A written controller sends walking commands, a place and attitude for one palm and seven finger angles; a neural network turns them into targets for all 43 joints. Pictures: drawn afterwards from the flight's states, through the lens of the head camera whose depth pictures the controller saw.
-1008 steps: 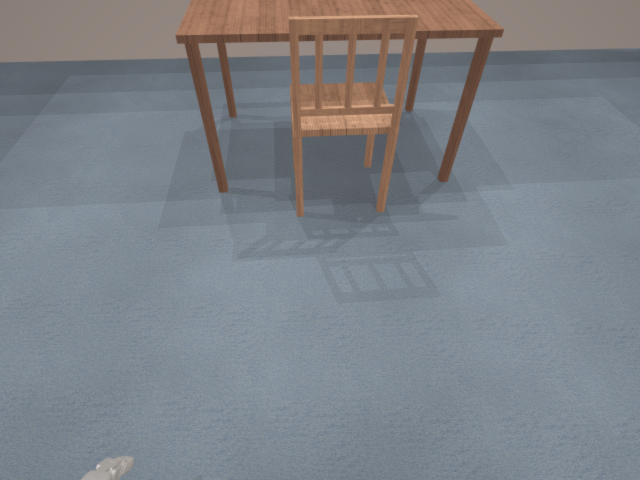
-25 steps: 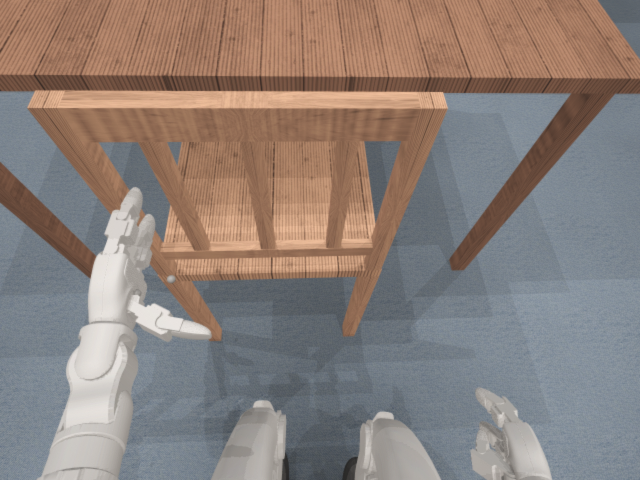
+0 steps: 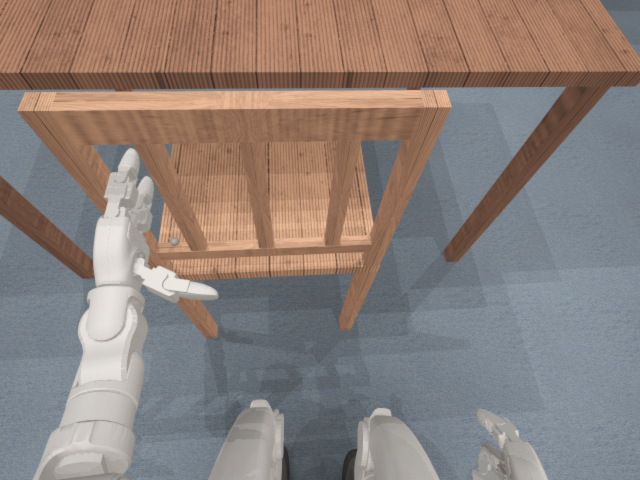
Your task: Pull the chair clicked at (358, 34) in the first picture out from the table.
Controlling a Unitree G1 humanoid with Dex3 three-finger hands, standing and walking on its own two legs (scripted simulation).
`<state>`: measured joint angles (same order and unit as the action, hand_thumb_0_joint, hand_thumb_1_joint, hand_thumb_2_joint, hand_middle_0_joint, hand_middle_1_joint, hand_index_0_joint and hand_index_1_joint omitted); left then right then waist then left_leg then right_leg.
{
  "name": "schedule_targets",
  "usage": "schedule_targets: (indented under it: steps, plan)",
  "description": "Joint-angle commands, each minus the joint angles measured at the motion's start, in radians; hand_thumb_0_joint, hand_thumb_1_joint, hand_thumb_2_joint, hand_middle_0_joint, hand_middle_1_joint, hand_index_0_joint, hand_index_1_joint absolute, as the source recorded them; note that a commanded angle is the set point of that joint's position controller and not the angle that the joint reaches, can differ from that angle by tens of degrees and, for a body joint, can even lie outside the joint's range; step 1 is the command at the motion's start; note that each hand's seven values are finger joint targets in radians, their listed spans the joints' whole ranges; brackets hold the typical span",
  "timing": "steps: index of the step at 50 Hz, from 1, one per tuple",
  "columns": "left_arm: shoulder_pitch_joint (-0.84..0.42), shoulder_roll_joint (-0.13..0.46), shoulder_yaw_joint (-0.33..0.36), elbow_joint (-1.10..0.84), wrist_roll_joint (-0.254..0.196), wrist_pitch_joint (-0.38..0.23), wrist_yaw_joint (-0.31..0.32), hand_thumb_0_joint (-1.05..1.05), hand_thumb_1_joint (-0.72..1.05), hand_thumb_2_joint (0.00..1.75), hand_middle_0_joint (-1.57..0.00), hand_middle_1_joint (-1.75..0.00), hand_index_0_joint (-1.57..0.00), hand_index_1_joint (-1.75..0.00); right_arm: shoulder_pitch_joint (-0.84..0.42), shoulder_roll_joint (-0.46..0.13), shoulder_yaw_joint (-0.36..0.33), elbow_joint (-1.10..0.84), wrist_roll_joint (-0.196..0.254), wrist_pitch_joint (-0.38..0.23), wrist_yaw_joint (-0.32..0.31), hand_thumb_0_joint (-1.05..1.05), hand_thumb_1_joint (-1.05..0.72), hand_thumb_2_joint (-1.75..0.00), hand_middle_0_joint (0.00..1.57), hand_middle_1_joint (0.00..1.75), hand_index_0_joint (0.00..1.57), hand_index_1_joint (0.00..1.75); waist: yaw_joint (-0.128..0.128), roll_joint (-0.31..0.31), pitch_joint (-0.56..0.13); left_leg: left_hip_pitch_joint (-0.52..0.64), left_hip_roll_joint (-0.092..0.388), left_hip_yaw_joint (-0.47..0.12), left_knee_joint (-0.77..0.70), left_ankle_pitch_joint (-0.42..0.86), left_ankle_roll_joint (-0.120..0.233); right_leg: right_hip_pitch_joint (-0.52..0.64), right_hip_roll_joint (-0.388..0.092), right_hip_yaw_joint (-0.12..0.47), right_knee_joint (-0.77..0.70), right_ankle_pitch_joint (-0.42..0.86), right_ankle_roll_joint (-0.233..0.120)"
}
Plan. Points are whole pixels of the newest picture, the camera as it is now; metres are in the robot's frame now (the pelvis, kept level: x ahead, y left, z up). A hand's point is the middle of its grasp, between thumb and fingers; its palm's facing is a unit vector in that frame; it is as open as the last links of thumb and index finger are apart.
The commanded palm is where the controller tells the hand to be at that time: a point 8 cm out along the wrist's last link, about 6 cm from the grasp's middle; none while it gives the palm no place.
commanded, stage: push the fingers through the gap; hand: left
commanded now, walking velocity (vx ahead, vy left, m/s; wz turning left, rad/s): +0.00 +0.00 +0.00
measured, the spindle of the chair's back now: (260, 200) +0.47 +0.10 +0.00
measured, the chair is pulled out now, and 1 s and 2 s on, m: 0.00 0.00 0.00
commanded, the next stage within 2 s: hook a spindle and tug to test in 0.84 s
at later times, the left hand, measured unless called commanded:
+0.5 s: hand (184, 212) +0.43 +0.19 +0.02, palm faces +0.11 -0.99 -0.05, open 16.9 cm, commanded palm +0.41 +0.23 +0.02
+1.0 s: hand (180, 214) +0.43 +0.20 +0.02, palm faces +0.12 -0.99 -0.04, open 16.9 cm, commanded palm +0.40 +0.24 +0.02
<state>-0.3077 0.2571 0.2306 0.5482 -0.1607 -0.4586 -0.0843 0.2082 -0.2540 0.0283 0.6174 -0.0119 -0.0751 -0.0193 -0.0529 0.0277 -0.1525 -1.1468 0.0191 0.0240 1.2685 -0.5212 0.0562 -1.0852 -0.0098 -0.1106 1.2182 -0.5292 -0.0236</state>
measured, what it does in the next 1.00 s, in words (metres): stands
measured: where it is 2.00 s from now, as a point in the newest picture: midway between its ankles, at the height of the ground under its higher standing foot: outside the picture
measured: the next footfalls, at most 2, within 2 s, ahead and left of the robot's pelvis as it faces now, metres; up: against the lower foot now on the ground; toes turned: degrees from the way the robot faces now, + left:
none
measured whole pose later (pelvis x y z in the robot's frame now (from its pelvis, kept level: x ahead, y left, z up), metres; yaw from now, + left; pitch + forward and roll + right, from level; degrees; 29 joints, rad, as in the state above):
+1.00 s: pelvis +0.00 +0.00 +0.00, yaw -1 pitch +25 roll -4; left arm -0.50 0.32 0.32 0.80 -0.14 -0.51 -0.12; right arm 0.23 -0.26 0.02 0.63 -0.02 -0.01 0.00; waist -0.09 0.03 -0.15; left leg -1.18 0.03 0.02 1.28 -0.52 0.05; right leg -1.12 0.00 -0.11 1.22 -0.53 -0.03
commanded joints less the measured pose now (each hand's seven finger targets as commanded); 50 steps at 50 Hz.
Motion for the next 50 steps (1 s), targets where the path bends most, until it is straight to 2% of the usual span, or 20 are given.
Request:
schedule_targets:
  steps: [1, 4, 7, 9, 11, 16, 22, 23, 25, 27, 32, 35, 36, 39, 42, 45, 47, 48, 49, 50]
  plan:
    - [-0.262, 0.165, 0.053, -0.069, 0.010, -0.052, -0.001, 0.00, -0.50, 0.30, -0.06, -0.08, -0.06, -0.08, 0.049, -0.162, -0.063, -0.093, 0.002, -0.021, -0.010, 0.00, -0.90, -0.90, 0.20, 0.30, 0.20, 0.30, -0.021, 0.019, -0.363, 0.291, -0.003, -0.103, -0.174, 0.222, -0.046, 0.134, 0.021, 0.061, -0.154, 0.166, -0.007]
    - [-0.340, 0.154, 0.023, -0.089, 0.011, -0.054, -0.024, 0.00, -0.50, 0.30, -0.06, -0.08, -0.06, -0.08, 0.061, -0.166, -0.066, -0.095, 0.004, -0.016, -0.009, 0.00, -0.90, -0.90, 0.20, 0.30, 0.20, 0.30, -0.030, 0.072, -0.401, 0.352, 0.000, -0.111, -0.179, 0.245, -0.050, 0.114, 0.021, 0.060, -0.158, 0.170, -0.010]
    - [-0.372, 0.210, 0.075, -0.130, 0.000, -0.070, -0.017, 0.00, -0.50, 0.30, -0.06, -0.08, -0.06, -0.08, 0.074, -0.169, -0.070, -0.095, 0.001, -0.013, -0.011, 0.00, -0.90, -0.90, 0.20, 0.30, 0.20, 0.30, -0.020, 0.082, -0.473, 0.408, 0.003, -0.119, -0.172, 0.333, -0.058, 0.137, 0.024, 0.058, -0.146, 0.230, -0.012]
    - [-0.397, 0.198, 0.065, -0.146, 0.001, -0.085, -0.005, 0.00, -0.50, 0.30, -0.06, -0.08, -0.06, -0.08, 0.080, -0.163, -0.069, -0.089, -0.003, -0.011, -0.008, 0.00, -0.90, -0.90, 0.20, 0.30, 0.20, 0.30, -0.023, 0.089, -0.499, 0.436, 0.004, -0.121, -0.169, 0.372, -0.062, 0.140, 0.025, 0.058, -0.144, 0.254, -0.009]
    - [-0.425, 0.205, 0.074, -0.103, 0.010, -0.094, 0.007, 0.00, -0.50, 0.30, -0.06, -0.08, -0.06, -0.08, 0.087, -0.163, -0.069, -0.072, -0.005, -0.009, -0.009, 0.00, -0.90, -0.90, 0.20, 0.30, 0.20, 0.30, -0.037, 0.064, -0.469, 0.412, 0.007, -0.121, -0.163, 0.358, -0.062, 0.122, 0.026, 0.057, -0.144, 0.245, -0.005]
    - [-0.440, 0.233, 0.099, 0.042, 0.032, -0.087, 0.002, 0.00, -0.50, 0.30, -0.06, -0.08, -0.06, -0.08, 0.098, -0.168, -0.065, -0.058, -0.007, 0.006, -0.005, 0.00, -0.90, -0.90, 0.20, 0.30, 0.20, 0.30, -0.042, 0.039, -0.413, 0.314, 0.001, -0.102, -0.157, 0.288, -0.048, 0.129, 0.025, 0.066, -0.144, 0.219, -0.006]
    - [-0.530, 0.243, 0.092, 0.035, 0.025, -0.096, -0.025, 0.00, -0.50, 0.30, -0.06, -0.08, -0.06, -0.08, 0.119, -0.173, -0.069, -0.061, -0.007, 0.018, 0.000, 0.00, -0.90, -0.90, 0.20, 0.30, 0.20, 0.30, -0.050, 0.101, -0.483, 0.388, 0.004, -0.109, -0.147, 0.365, -0.053, 0.115, 0.028, 0.065, -0.136, 0.264, -0.009]
    - [-0.521, 0.245, 0.101, 0.025, 0.023, -0.098, -0.023, 0.00, -0.50, 0.30, -0.06, -0.08, -0.06, -0.08, 0.124, -0.172, -0.071, -0.061, -0.009, 0.020, 0.002, 0.00, -0.90, -0.90, 0.20, 0.30, 0.20, 0.30, -0.042, 0.103, -0.507, 0.403, 0.004, -0.110, -0.147, 0.375, -0.055, 0.122, 0.028, 0.064, -0.137, 0.267, -0.007]
    - [-0.491, 0.272, 0.135, 0.053, 0.016, -0.096, -0.019, 0.00, -0.50, 0.30, -0.06, -0.08, -0.06, -0.08, 0.123, -0.174, -0.071, -0.061, -0.008, 0.025, 0.002, 0.00, -0.90, -0.90, 0.20, 0.30, 0.20, 0.30, -0.039, 0.041, -0.488, 0.348, 0.001, -0.098, -0.143, 0.353, -0.045, 0.164, 0.028, 0.074, -0.147, 0.278, -0.003]
    - [-0.482, 0.272, 0.141, 0.076, 0.015, -0.098, -0.016, 0.00, -0.50, 0.30, -0.06, -0.08, -0.06, -0.08, 0.123, -0.172, -0.067, -0.063, -0.008, 0.029, 0.003, 0.00, -0.90, -0.90, 0.20, 0.30, 0.20, 0.30, -0.042, 0.021, -0.466, 0.312, -0.002, -0.094, -0.143, 0.332, -0.038, 0.176, 0.031, 0.077, -0.147, 0.277, -0.002]
    - [-0.470, 0.281, 0.138, 0.017, 0.020, -0.115, -0.021, 0.00, -0.50, 0.30, -0.06, -0.08, -0.06, -0.08, 0.119, -0.165, -0.068, -0.073, -0.008, 0.034, 0.007, 0.00, -0.90, -0.90, 0.20, 0.30, 0.20, 0.30, -0.033, 0.080, -0.503, 0.340, -0.002, -0.082, -0.143, 0.354, -0.039, 0.199, 0.030, 0.086, -0.146, 0.302, -0.003]
    - [-0.455, 0.267, 0.128, 0.058, 0.018, -0.107, -0.030, 0.00, -0.50, 0.30, -0.06, -0.08, -0.06, -0.08, 0.121, -0.168, -0.068, -0.066, -0.004, 0.038, 0.008, 0.00, -0.90, -0.90, 0.20, 0.30, 0.20, 0.30, -0.044, 0.045, -0.441, 0.309, 0.001, -0.082, -0.150, 0.313, -0.037, 0.180, 0.030, 0.083, -0.158, 0.269, -0.002]
    - [-0.491, 0.244, 0.105, 0.044, 0.016, -0.108, -0.033, 0.00, -0.50, 0.30, -0.06, -0.08, -0.06, -0.08, 0.117, -0.165, -0.066, -0.065, -0.004, 0.036, 0.007, 0.00, -0.90, -0.90, 0.20, 0.30, 0.20, 0.30, -0.054, 0.066, -0.434, 0.304, -0.001, -0.080, -0.150, 0.298, -0.035, 0.176, 0.030, 0.087, -0.162, 0.259, -0.001]
    - [-0.484, 0.301, 0.157, 0.066, 0.014, -0.111, -0.034, 0.00, -0.50, 0.30, -0.06, -0.08, -0.06, -0.08, 0.123, -0.171, -0.067, -0.061, -0.005, 0.036, 0.000, 0.00, -0.90, -0.90, 0.20, 0.30, 0.20, 0.30, -0.044, 0.033, -0.443, 0.276, -0.002, -0.078, -0.143, 0.279, -0.032, 0.197, 0.029, 0.093, -0.160, 0.250, -0.001]
    - [-0.517, 0.266, 0.122, 0.019, 0.013, -0.124, -0.038, 0.00, -0.50, 0.30, -0.06, -0.08, -0.06, -0.08, 0.121, -0.167, -0.068, -0.063, -0.008, 0.030, 0.002, 0.00, -0.90, -0.90, 0.20, 0.30, 0.20, 0.30, -0.047, 0.112, -0.475, 0.350, -0.002, -0.084, -0.143, 0.328, -0.038, 0.159, 0.030, 0.084, -0.152, 0.269, -0.005]
    - [-0.487, 0.285, 0.141, 0.058, 0.014, -0.115, -0.037, 0.00, -0.50, 0.30, -0.06, -0.08, -0.06, -0.08, 0.122, -0.170, -0.068, -0.056, -0.007, 0.034, 0.001, 0.00, -0.90, -0.90, 0.20, 0.30, 0.20, 0.30, -0.048, 0.058, -0.462, 0.333, 0.002, -0.088, -0.142, 0.325, -0.038, 0.166, 0.032, 0.082, -0.154, 0.270, -0.002]
    - [-0.501, 0.276, 0.130, 0.053, 0.015, -0.113, -0.037, 0.00, -0.50, 0.30, -0.06, -0.08, -0.06, -0.08, 0.120, -0.169, -0.066, -0.058, -0.007, 0.034, 0.001, 0.00, -0.90, -0.90, 0.20, 0.30, 0.20, 0.30, -0.053, 0.072, -0.455, 0.329, 0.000, -0.086, -0.141, 0.326, -0.037, 0.161, 0.030, 0.081, -0.152, 0.273, -0.003]
    - [-0.498, 0.276, 0.130, 0.038, 0.016, -0.115, -0.038, 0.00, -0.50, 0.30, -0.08, -0.13, -0.08, -0.13, 0.119, -0.170, -0.066, -0.062, -0.008, 0.033, 0.002, 0.00, -0.90, -0.90, 0.20, 0.30, 0.20, 0.30, -0.042, 0.094, -0.475, 0.348, 0.000, -0.089, -0.146, 0.336, -0.042, 0.161, 0.029, 0.079, -0.147, 0.273, -0.004]
    - [-0.493, 0.249, 0.111, 0.031, 0.013, -0.113, -0.039, 0.00, -0.50, 0.30, -0.10, -0.19, -0.10, -0.19, 0.117, -0.167, -0.068, -0.065, -0.007, 0.034, 0.003, 0.00, -0.90, -0.90, 0.20, 0.30, 0.20, 0.30, -0.045, 0.093, -0.486, 0.362, -0.001, -0.091, -0.146, 0.342, -0.042, 0.158, 0.030, 0.077, -0.150, 0.274, -0.004]
    - [-0.489, 0.265, 0.125, 0.038, 0.011, -0.112, -0.035, 0.00, -0.50, 0.30, -0.11, -0.24, -0.11, -0.24, 0.116, -0.170, -0.070, -0.061, -0.006, 0.034, 0.003, 0.00, -0.90, -0.90, 0.20, 0.30, 0.20, 0.30, -0.045, 0.078, -0.476, 0.358, 0.002, -0.093, -0.147, 0.331, -0.044, 0.153, 0.030, 0.076, -0.154, 0.263, -0.003]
